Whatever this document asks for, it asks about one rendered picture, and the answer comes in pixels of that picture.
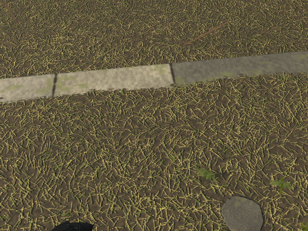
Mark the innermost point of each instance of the robot left hand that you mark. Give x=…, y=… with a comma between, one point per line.
x=73, y=226

